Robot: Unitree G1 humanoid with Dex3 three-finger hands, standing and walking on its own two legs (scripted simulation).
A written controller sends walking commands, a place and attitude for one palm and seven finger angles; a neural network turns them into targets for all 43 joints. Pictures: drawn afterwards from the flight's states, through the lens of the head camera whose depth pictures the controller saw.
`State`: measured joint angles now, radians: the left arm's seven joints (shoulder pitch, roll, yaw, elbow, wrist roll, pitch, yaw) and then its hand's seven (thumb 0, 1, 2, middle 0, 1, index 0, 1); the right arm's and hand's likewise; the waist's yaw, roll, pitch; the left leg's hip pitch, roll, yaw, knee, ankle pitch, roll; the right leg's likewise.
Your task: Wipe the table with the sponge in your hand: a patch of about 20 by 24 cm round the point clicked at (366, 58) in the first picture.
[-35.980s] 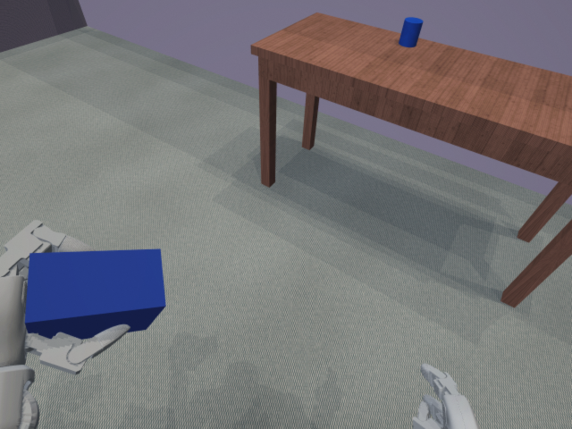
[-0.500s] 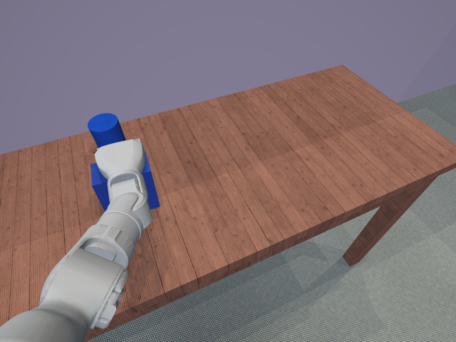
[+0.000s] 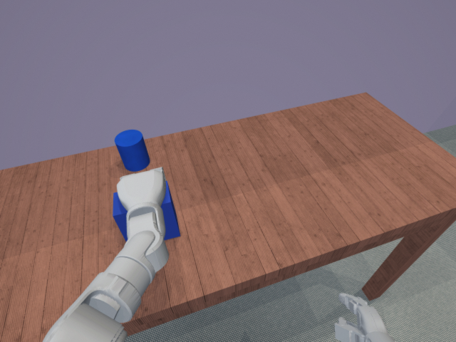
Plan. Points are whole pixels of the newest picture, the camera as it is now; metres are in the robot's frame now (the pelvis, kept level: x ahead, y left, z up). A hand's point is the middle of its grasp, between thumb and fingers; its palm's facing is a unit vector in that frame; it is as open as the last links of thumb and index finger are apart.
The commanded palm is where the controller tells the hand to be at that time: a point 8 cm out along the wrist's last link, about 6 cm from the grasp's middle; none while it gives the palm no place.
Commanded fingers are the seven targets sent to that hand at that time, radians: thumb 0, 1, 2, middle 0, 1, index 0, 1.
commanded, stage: wipe back along the third lane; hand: left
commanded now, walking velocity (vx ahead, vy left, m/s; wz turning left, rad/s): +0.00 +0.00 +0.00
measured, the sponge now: (150, 220) +0.36 +0.21 -0.01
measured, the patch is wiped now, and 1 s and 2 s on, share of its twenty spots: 1.00 1.00 1.00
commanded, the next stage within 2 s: slide back across to the middle lane in 1.08 s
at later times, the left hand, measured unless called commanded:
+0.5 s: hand (155, 233) +0.30 +0.17 +0.03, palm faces +0.00 -0.05 -1.00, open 10.5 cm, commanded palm +0.25 +0.15 +0.07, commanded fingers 0.00 0.10 1.30 -1.20 -1.60 -1.20 -1.60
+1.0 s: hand (160, 243) +0.28 +0.16 +0.03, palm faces -0.01 -0.05 -1.00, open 10.5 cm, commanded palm +0.24 +0.14 +0.06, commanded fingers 0.00 0.10 1.30 -1.20 -1.60 -1.20 -1.60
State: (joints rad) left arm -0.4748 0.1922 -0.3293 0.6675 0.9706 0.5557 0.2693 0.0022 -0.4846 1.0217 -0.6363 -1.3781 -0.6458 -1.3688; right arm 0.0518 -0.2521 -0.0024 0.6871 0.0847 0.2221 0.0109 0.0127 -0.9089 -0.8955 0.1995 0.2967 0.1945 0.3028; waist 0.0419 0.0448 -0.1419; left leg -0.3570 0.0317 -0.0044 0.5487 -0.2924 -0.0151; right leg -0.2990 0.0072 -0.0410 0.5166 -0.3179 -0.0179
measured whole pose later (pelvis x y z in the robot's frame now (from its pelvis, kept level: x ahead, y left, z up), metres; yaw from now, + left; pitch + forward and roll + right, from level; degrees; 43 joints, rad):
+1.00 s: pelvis -0.03 -0.02 +0.00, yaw +0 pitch +1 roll +0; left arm -0.27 0.17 -0.42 0.47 0.99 0.56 0.25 0.01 -0.49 1.02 -0.65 -1.36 -0.66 -1.35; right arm 0.03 -0.25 0.00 0.69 0.10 0.20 0.04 0.02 -0.91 -0.90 0.20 0.30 0.19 0.30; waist 0.08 0.07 -0.12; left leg -0.30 0.04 -0.01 0.54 -0.25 -0.03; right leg -0.27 0.02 -0.04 0.57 -0.31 -0.04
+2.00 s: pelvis -0.03 -0.01 +0.00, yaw -1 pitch -1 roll +0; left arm -0.04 0.31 -0.23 0.20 0.98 0.44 0.15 0.00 -0.51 1.02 -0.67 -1.33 -0.68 -1.32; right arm 0.04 -0.25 0.02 0.67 0.08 0.13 -0.01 0.02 -0.91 -0.90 0.20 0.30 0.19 0.30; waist 0.08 0.08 -0.07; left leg -0.23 0.04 0.01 0.49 -0.25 -0.03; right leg -0.20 0.02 -0.02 0.51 -0.29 -0.04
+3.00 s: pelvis -0.04 -0.02 -0.01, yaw +0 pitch +7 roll -1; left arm -0.55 0.44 -0.08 0.84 1.01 0.26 0.19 0.01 -0.52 1.03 -0.70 -1.31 -0.71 -1.30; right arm 0.18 -0.28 -0.01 0.73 0.09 0.12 -0.06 0.01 -0.91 -0.90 0.20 0.30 0.20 0.30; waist -0.01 0.05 -0.09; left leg -0.47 0.05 -0.02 0.60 -0.25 -0.02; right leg -0.42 0.03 -0.05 0.58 -0.29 -0.04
